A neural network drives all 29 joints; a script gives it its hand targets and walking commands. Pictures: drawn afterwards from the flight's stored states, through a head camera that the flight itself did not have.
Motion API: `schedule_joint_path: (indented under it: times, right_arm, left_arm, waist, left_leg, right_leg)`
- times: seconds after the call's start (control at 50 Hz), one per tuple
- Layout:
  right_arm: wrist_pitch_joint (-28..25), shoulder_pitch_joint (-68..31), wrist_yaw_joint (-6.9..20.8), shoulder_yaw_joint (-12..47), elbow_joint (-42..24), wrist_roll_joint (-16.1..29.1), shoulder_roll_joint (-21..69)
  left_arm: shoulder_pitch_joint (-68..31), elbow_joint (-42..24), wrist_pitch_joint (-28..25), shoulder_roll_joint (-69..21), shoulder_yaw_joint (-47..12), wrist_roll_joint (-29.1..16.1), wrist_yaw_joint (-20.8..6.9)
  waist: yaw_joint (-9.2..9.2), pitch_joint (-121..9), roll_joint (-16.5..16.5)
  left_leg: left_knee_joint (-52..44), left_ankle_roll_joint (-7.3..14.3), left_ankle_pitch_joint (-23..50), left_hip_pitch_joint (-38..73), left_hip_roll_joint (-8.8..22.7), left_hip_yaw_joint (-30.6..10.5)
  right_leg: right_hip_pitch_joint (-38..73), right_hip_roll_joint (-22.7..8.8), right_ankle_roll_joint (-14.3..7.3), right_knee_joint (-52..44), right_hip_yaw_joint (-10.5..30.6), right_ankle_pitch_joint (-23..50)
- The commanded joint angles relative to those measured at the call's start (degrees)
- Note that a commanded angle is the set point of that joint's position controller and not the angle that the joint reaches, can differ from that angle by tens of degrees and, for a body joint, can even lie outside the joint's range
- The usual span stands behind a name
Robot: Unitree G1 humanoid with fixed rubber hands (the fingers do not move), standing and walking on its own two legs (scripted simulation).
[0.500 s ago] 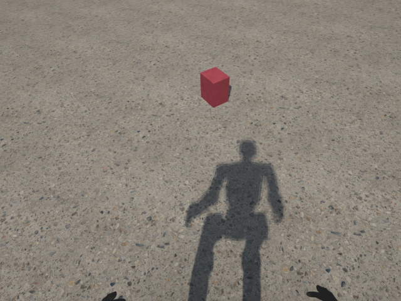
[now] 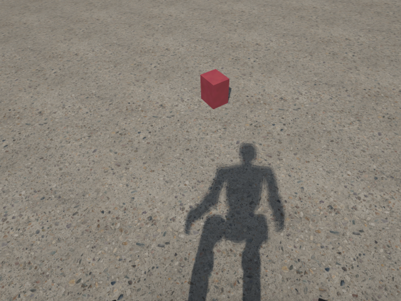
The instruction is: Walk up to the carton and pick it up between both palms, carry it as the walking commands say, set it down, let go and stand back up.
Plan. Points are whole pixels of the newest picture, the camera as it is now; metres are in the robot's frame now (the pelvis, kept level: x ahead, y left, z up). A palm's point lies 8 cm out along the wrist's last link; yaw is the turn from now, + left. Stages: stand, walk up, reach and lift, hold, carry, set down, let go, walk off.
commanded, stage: stand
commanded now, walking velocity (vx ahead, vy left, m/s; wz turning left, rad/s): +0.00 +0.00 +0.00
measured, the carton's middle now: (214, 89) +1.70 -0.04 -0.64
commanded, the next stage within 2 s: walk up in 0.38 s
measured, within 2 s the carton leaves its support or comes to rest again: neither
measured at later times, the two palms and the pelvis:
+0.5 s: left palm out of the picture +0.08 +0.25 -0.13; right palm out of the picture +0.07 -0.24 -0.13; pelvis +0.00 +0.00 +0.00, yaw +0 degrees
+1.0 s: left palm out of the picture +0.15 +0.23 -0.10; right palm out of the picture +0.14 -0.35 -0.13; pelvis +0.08 -0.07 -0.01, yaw -3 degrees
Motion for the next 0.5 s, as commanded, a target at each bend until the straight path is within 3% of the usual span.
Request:
schedule_joint_path:
  times: [0.0,0.48]
  right_arm:
    - [-2.00,-4.16,-0.60,-4.67,-1.48,-1.05,-16.52]
    - [-1.74,-4.10,-0.65,-4.41,0.93,-1.06,-16.74]
  left_arm:
    - [-3.67,-3.63,-2.14,16.30,3.60,1.10,0.14]
    - [-3.93,-0.92,-2.00,16.84,3.26,0.82,0.35]
  waist:
    - [0.37,-4.52,0.37]
    - [0.40,-4.53,0.66]
  left_leg:
    - [-12.64,4.05,5.78,1.70,5.74,-8.46]
    - [-13.38,3.83,6.22,2.17,6.00,-8.81]
  right_leg:
    - [2.45,-5.63,-4.33,-12.66,7.61,4.79]
    - [2.83,-5.69,-3.99,-13.28,7.79,5.65]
